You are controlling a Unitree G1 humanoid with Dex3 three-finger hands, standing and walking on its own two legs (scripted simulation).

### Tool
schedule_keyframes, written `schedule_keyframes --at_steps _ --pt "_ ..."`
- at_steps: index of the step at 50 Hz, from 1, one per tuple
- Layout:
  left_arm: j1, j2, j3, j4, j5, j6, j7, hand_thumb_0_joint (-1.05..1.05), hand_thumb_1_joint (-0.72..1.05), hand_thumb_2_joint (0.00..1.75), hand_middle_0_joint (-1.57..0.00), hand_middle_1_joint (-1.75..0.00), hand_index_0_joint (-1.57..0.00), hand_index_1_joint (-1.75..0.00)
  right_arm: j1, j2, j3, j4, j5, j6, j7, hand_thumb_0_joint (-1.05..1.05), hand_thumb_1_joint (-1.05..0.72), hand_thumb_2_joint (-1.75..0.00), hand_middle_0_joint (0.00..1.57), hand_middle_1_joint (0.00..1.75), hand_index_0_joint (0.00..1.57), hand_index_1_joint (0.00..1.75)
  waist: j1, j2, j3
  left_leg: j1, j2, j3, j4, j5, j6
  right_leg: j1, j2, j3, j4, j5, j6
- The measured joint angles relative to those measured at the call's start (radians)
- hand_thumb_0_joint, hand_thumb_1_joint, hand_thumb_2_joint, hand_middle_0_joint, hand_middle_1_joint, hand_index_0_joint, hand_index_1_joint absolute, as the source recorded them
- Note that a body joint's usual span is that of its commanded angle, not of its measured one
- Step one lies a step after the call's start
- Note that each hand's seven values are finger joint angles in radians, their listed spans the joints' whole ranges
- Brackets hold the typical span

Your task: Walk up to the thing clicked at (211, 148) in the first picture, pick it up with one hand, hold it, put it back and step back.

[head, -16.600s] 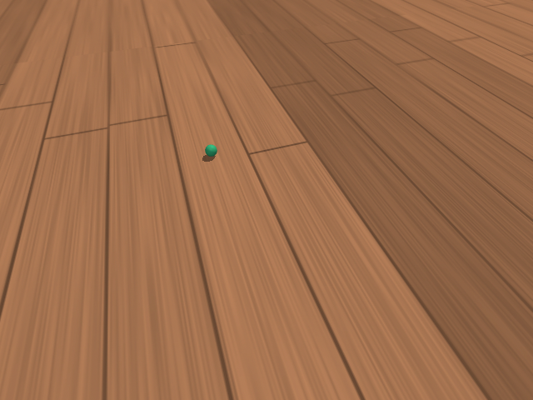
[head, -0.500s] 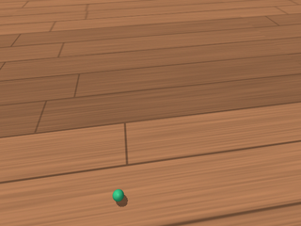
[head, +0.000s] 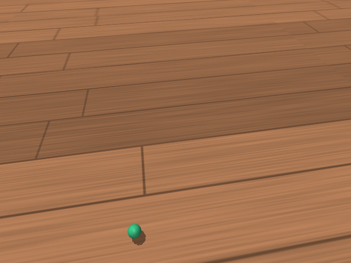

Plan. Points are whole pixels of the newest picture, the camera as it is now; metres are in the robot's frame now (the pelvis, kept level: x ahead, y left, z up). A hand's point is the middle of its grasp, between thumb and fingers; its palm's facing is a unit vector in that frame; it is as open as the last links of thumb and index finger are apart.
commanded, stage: stand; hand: left
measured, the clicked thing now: (134, 231) +0.43 +0.27 -0.75
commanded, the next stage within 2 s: none
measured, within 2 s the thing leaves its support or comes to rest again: neither
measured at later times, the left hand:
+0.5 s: hand out of the picture +0.06 +0.26 -0.16, palm faces +0.00 -0.94 -0.34, open 7.4 cm
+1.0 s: hand out of the picture +0.05 +0.26 -0.16, palm faces -0.01 -0.94 -0.34, open 7.4 cm
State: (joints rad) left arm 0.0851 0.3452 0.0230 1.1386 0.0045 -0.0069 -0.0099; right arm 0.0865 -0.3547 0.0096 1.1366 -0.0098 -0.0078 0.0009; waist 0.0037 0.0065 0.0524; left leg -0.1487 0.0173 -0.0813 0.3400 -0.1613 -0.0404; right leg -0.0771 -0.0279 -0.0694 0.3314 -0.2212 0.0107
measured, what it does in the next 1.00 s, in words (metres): stands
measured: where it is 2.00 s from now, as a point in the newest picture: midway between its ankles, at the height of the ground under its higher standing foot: outside the picture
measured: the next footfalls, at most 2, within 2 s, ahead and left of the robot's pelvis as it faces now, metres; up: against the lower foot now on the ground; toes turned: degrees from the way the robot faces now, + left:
none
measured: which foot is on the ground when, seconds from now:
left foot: down 0.00-1.00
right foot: down 0.00-1.00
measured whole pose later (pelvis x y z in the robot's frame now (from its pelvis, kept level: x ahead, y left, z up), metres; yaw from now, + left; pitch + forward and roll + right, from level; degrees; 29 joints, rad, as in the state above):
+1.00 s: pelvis -0.01 +0.00 +0.00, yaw +0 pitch -2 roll +0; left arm 0.13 0.36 0.01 1.13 0.01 -0.01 -0.01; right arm 0.12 -0.35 0.01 1.14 -0.01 -0.01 0.00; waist 0.01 0.00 0.05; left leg -0.15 0.02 -0.07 0.33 -0.14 -0.04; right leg -0.09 -0.03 -0.06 0.33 -0.21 0.01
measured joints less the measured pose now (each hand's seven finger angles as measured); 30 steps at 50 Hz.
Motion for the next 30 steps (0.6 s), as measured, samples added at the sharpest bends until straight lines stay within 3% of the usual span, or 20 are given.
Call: schedule_keyframes --at_steps 30 --pt "0.035 0.008 -0.005 0.0 0.002 0.001 -0.001 0.01 0.91 0.9 -0.21 -0.3 -0.2 -0.3 0.019 -0.001 0.004 0.004 0.001 0.0 0.002 0.01 -0.91 -0.9 0.21 0.3 0.2 0.3 0.003 -0.003 -0.006 0.006 0.001 0.005 -0.012 0.019 0.002 0.0 0.0 0.006 -0.004 0.017 0.001"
